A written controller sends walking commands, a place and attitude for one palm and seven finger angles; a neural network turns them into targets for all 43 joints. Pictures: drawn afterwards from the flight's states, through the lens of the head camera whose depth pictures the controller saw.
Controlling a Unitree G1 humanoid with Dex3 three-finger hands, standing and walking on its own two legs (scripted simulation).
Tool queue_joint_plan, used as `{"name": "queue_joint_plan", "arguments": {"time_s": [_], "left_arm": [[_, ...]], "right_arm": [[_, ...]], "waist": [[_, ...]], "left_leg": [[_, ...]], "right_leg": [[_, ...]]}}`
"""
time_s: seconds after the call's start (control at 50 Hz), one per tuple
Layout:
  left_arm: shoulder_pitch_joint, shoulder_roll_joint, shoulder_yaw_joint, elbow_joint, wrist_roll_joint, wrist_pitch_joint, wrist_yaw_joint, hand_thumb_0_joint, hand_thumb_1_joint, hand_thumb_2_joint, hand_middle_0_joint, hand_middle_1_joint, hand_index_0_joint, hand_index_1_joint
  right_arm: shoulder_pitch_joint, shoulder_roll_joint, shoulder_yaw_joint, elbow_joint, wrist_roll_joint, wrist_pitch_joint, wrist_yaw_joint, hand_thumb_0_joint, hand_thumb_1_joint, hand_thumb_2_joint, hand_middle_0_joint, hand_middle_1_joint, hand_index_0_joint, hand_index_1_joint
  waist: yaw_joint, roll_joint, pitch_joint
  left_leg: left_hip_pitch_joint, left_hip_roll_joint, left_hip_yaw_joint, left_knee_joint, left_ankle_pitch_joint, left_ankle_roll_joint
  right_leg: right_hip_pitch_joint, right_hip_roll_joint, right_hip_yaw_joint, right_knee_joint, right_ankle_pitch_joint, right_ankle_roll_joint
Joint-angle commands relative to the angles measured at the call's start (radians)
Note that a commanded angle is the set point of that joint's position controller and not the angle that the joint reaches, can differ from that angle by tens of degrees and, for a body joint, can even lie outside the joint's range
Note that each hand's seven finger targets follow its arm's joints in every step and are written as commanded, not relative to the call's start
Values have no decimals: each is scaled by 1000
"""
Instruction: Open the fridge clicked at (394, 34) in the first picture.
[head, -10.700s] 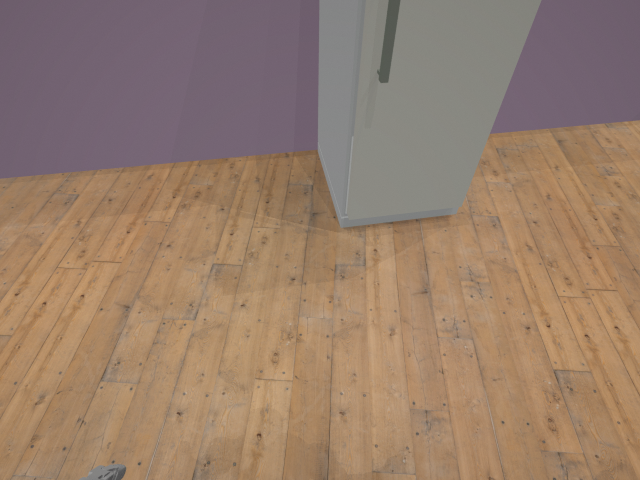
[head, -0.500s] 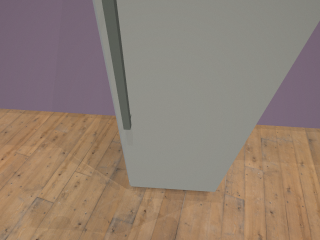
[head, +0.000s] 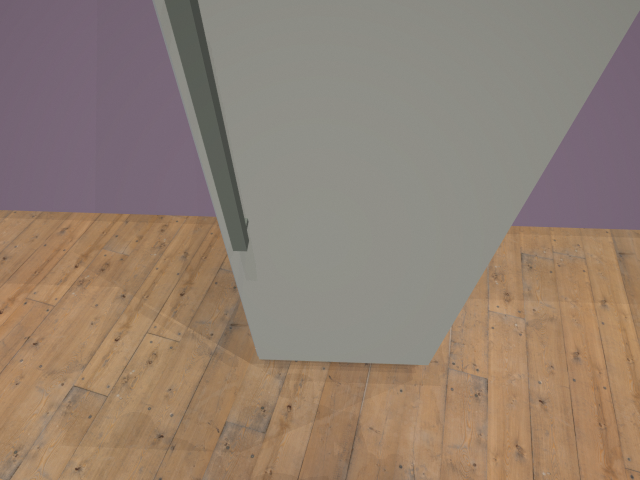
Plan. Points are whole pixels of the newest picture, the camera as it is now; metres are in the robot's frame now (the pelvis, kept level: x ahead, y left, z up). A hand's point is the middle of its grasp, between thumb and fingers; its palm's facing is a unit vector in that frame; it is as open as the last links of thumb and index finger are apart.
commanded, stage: come to a stop and stand still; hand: left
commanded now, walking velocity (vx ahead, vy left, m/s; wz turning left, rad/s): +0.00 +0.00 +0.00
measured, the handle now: (218, 129) +0.49 +0.17 +0.17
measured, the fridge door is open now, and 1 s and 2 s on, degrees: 0 0 0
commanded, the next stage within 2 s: look again from close up in 1.66 s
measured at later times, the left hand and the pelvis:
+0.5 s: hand out of the picture -0.05 +0.22 -0.16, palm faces +0.00 -0.97 -0.25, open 7.3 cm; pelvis -0.07 +0.02 +0.00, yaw +0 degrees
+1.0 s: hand out of the picture -0.05 +0.20 -0.17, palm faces +0.01 -0.98 -0.20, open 7.3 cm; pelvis -0.05 +0.02 +0.01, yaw +0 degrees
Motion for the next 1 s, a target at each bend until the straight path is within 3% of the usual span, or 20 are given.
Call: {"name": "queue_joint_plan", "arguments": {"time_s": [0.0, 0.02, 0.04, 0.06, 0.08, 0.1, 0.14, 0.16, 0.2, 0.26, 0.38, 0.5, 0.58, 0.66, 0.82, 0.98], "left_arm": [[67, 173, 28, -81, -11, -27, 7, 0, 900, 900, -200, -300, -200, -300], [54, 153, 23, -82, -13, -17, 6, 0, 900, 900, -200, -300, -200, -300], [33, 134, 16, -85, -13, 0, 4, 0, 900, 900, -200, -300, -200, -300], [34, 115, 8, -83, -10, 11, 1, 0, 900, 900, -200, -300, -200, -300], [25, 118, 3, -80, -6, 12, -4, 0, 900, 900, -200, -300, -200, -300], [23, 132, -3, -78, -3, 14, -8, 0, 900, 900, -200, -300, -200, -300], [-21, 162, -4, -85, -3, 17, -14, 0, 900, 900, -200, -300, -200, -300], [-35, 163, -5, -88, -5, 21, -17, 0, 900, 900, -200, -300, -200, -300], [-37, 169, -5, -95, -4, 25, -21, 0, 900, 900, -200, -300, -200, -300], [-8, 170, -3, -91, 0, 31, -24, 0, 900, 900, -200, -300, -200, -300], [27, 154, -2, -67, -4, 22, -28, 0, 900, 900, -200, -300, -200, -300], [56, 142, -8, -20, -4, 19, -30, 0, 900, 900, -200, -300, -200, -300], [74, 136, -11, 11, -5, 13, -30, 0, 900, 900, -200, -300, -200, -300], [80, 135, -13, 35, -5, 10, -31, 0, 900, 900, -200, -300, -200, -300], [72, 141, -12, 57, -4, -5, -30, 0, 900, 900, -200, -300, -200, -300], [35, 169, -4, 48, -2, -8, -31, 0, 900, 900, -200, -300, -200, -300]], "right_arm": [[128, -92, -3, -74, -7, -32, 2, 0, -900, -900, 200, 300, 200, 300], [115, -122, -12, -78, -5, -28, -3, 0, -900, -900, 200, 300, 200, 300], [92, -134, -11, -83, -3, -19, -6, 0, -900, -900, 200, 300, 200, 300], [46, -132, -5, -95, -3, -13, -7, 0, -900, -900, 200, 300, 200, 300], [10, -114, 2, -107, -6, -11, -6, 0, -900, -900, 200, 300, 200, 300], [-3, -106, 7, -116, -6, -7, -2, 0, -900, -900, 200, 300, 200, 300], [26, -99, 12, -110, -7, -2, 6, 0, -900, -900, 200, 300, 200, 300], [37, -102, 12, -103, -10, 0, 7, 0, -900, -900, 200, 300, 200, 300], [57, -112, 14, -93, -14, -3, 10, 0, -900, -900, 200, 300, 200, 300], [73, -117, 10, -93, -18, 2, 13, 0, -900, -900, 200, 300, 200, 300], [104, -120, 17, -65, -16, -14, 7, 0, -900, -900, 200, 300, 200, 300], [121, -120, 18, -18, -11, -14, 5, 0, -900, -900, 200, 300, 200, 300], [136, -111, 18, 9, -7, -18, 2, 0, -900, -900, 200, 300, 200, 300], [138, -111, 16, 26, -6, -20, 1, 0, -900, -900, 200, 300, 200, 300], [112, -116, 14, 37, -2, -37, -2, 0, -900, -900, 200, 300, 200, 300], [60, -140, 10, 29, -2, -42, -3, 0, -900, -900, 200, 300, 200, 300]], "waist": [[-36, 34, -206], [-30, 112, -184], [-22, 141, -119], [-2, 118, -34], [7, 73, 44], [3, 24, 77], [-21, -51, 82], [-26, -33, 100], [-24, 18, 100], [-14, -33, 101], [-8, 20, 20], [-3, 18, 52], [-6, 17, 27], [-9, 24, 43], [-7, 12, 17], [-5, 0, 5]], "left_leg": [[154, 23, -31, -39, 484, 55], [199, 73, -62, -22, 621, 70], [146, 108, -109, -68, 606, 85], [72, 106, -110, -95, 475, 85], [10, 75, -93, -113, 324, 70], [-7, 43, -74, -117, 173, 47], [17, 12, -54, -136, 1, 26], [24, 11, -61, -162, -73, 25], [4, 19, -83, -213, -131, 31], [-39, 17, -98, -242, -215, 35], [-14, 36, -133, -282, -171, 43], [-39, 39, -144, -292, -196, 39], [-10, 39, -146, -284, -162, 37], [-7, 38, -144, -283, -157, 33], [47, 41, -127, -252, 0, 33], [81, 44, -115, -232, 100, 33]], "right_leg": [[79, -87, 48, 102, 897, -53], [6, -54, 14, 93, 639, -36], [-26, -12, -17, 54, 327, -24], [-44, 2, -6, -4, 189, -25], [-59, -13, 21, -64, 184, -33], [-94, -42, 67, -120, 164, -40], [-160, -62, 101, -175, 18, -46], [-202, -62, 107, -200, -92, -50], [-195, -39, 90, -196, -154, -42], [-204, -34, 92, -212, -236, -39], [-138, -25, 82, -178, -125, -43], [-150, -29, 100, -196, -136, -48], [-145, -31, 111, -200, -108, -50], [-167, -37, 118, -210, -110, -49], [-134, -51, 120, -205, 45, -48], [-111, -55, 121, -204, 115, -44]]}}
